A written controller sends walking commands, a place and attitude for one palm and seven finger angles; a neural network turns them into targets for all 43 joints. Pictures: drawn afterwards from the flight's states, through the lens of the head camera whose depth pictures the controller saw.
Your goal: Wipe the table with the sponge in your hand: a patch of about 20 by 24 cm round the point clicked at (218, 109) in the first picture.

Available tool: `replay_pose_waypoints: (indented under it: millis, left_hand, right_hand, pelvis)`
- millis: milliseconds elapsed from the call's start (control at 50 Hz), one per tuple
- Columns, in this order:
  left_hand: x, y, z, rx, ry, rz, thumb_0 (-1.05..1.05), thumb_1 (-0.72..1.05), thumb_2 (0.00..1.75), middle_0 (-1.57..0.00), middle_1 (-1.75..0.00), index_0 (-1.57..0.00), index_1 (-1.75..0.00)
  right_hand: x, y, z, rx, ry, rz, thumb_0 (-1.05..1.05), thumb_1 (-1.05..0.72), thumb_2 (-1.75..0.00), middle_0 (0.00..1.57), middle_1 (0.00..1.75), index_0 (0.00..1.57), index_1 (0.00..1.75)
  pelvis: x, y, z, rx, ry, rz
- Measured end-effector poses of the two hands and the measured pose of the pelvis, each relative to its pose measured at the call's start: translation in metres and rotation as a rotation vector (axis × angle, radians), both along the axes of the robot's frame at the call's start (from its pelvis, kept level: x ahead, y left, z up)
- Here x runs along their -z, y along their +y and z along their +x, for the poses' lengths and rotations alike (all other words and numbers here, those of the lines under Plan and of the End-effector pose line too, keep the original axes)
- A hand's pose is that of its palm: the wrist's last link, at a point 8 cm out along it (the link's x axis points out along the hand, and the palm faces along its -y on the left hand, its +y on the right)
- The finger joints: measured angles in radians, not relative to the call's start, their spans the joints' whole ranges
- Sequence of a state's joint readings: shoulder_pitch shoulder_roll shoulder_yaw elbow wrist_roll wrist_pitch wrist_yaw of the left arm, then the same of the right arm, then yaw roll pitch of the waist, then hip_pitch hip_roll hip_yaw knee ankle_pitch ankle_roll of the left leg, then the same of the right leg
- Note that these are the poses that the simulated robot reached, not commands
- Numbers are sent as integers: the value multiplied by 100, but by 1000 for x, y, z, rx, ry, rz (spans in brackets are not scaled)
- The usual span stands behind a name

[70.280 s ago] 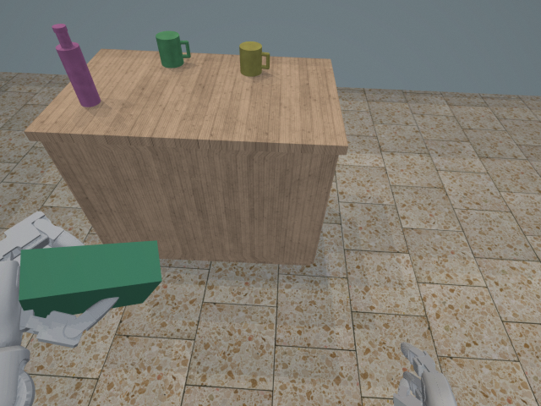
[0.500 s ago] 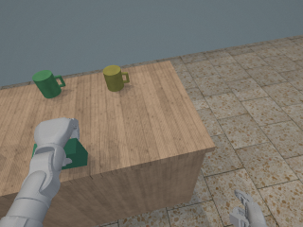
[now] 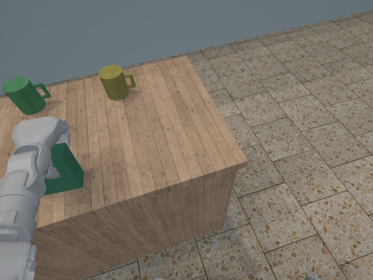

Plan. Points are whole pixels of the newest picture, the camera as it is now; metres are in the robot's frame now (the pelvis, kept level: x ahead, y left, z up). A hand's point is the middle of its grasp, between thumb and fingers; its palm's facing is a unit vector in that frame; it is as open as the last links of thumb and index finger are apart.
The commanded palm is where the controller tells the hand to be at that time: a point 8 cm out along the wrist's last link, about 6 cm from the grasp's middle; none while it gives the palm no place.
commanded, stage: wipe forward along the first lane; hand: left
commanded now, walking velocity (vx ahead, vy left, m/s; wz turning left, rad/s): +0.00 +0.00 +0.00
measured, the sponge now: (54, 175) +0.34 +0.35 +0.00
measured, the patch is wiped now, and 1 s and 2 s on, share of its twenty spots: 0.90 0.90 0.90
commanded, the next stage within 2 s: slide across to the middle lane in 0.92 s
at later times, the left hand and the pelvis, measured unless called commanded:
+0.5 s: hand (50, 137) +0.41 +0.36 +0.07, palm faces -0.17 +0.05 -0.98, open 9.0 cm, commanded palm +0.42 +0.35 +0.10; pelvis -0.01 +0.00 -0.01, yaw -1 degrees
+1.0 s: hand (50, 120) +0.46 +0.38 +0.06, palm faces -0.20 +0.05 -0.98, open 8.9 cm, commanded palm +0.47 +0.37 +0.10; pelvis +0.01 +0.02 -0.01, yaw -2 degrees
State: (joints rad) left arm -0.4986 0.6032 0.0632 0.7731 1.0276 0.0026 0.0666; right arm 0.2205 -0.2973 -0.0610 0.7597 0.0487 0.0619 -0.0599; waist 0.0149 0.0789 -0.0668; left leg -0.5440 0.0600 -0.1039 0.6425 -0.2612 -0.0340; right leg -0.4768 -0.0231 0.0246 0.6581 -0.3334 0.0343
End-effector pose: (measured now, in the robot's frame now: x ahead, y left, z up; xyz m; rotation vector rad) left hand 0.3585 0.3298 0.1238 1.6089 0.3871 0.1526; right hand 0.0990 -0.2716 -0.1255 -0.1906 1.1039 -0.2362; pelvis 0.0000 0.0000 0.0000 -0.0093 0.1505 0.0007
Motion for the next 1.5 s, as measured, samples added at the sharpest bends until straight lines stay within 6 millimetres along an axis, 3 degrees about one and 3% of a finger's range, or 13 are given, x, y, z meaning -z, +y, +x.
replay_pose_waypoints:
  millis: [220, 620, 980, 1200, 1500]
  left_hand:
    - [2, 6, 15, 4, 2, 13, -2, -61, 104, -97, -144, -102, -155]
    - [-2, 24, 54, -30, 1, 38, -2, -61, 105, -97, -144, -102, -155]
    - [3, 44, 95, -17, 44, 22, -2, -61, 106, -96, -145, -102, -155]
    - [0, 40, 100, 33, -7, 50, -2, -60, 106, -96, -145, -102, -155]
    - [-4, 22, 105, 5, -34, 28, -1, -54, 103, -90, -151, -96, -158]
  right_hand:
    - [7, -10, -39, 49, 81, -5, 1, -91, -90, 20, 30, 20, 30]
    - [8, -5, -55, 62, 117, -16, 1, -91, -90, 20, 30, 20, 30]
    - [2, 7, -77, 124, 243, -44, 1, -91, -90, 20, 30, 20, 30]
    - [5, 31, -66, 124, 239, -3, 1, -91, -90, 20, 30, 20, 30]
    - [-4, 50, -23, 68, 141, 17, 1, -91, -90, 20, 30, 20, 30]
  pelvis:
    - [5, -2, -6, 6, 37, -7]
    - [13, 2, -8, 11, 104, -20]
    - [14, 21, 10, 28, 157, -33]
    - [11, 35, 17, 27, 148, -37]
    - [2, 45, 21, 6, 99, -35]
